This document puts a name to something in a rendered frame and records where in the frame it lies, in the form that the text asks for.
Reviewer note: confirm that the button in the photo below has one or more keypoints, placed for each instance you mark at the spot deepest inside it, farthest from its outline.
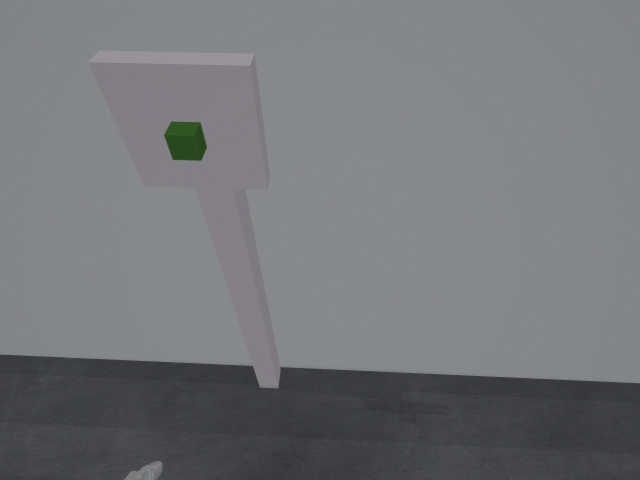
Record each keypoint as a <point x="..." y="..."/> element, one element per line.
<point x="186" y="140"/>

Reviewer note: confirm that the panel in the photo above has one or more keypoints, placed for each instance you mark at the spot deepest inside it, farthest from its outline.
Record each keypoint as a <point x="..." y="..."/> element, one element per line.
<point x="145" y="92"/>

